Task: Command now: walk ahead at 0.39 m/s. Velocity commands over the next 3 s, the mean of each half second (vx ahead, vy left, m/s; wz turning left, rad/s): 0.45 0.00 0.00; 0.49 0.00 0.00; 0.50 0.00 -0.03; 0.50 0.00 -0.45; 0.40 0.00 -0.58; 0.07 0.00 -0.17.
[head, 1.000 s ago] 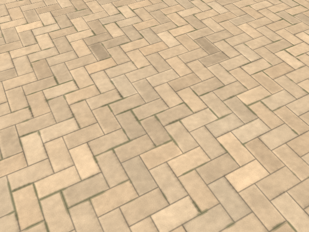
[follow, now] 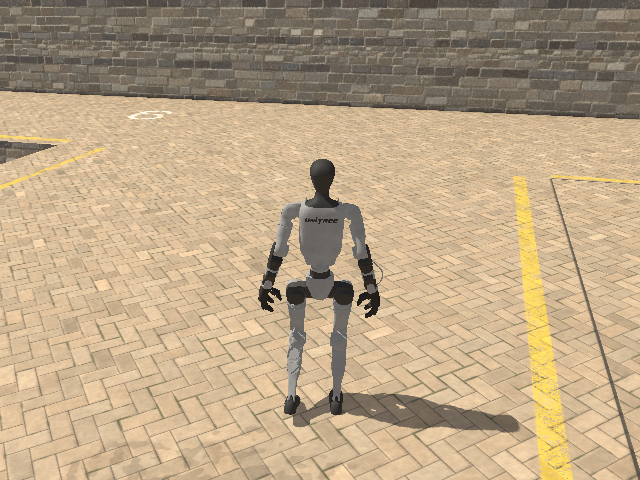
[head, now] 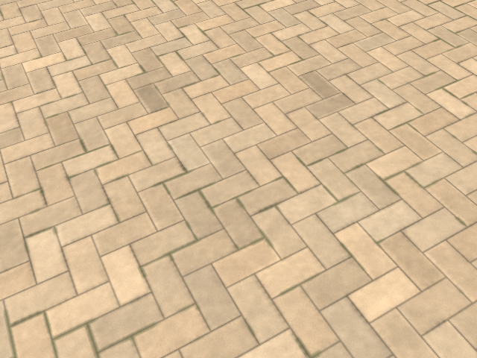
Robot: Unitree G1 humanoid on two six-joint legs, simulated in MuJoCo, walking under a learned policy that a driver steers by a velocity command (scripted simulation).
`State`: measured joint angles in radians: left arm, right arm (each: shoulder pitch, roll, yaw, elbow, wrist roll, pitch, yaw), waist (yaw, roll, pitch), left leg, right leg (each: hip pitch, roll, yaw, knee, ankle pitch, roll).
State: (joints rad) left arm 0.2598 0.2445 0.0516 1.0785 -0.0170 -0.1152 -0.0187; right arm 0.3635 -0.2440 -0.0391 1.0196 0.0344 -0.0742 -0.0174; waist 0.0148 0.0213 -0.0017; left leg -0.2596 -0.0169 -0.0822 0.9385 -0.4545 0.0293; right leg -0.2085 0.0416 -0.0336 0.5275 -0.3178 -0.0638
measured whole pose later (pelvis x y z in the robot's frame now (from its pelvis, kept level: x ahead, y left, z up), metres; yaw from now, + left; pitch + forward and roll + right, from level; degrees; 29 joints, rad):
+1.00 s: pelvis +0.54 +0.00 -0.01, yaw +0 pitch +2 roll +1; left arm 0.07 0.25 0.05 0.86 -0.01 -0.11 -0.03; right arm 0.36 -0.27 -0.04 1.01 0.02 -0.07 0.00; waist -0.04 0.01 0.03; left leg -0.17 0.00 -0.03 0.92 -0.47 0.03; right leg -0.47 -0.01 -0.05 0.57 -0.14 -0.05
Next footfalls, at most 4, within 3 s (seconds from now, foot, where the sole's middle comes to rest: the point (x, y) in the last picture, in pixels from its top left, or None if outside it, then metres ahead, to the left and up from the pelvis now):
0.40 left None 0.38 0.14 -0.77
0.94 right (294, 307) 0.68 -0.10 -0.77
1.48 left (217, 223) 0.99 0.14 -0.77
2.02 right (295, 170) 1.24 -0.14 -0.77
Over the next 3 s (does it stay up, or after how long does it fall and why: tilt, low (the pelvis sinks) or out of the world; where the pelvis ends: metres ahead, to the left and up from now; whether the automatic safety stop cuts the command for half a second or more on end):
stays up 1.42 -0.13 0.00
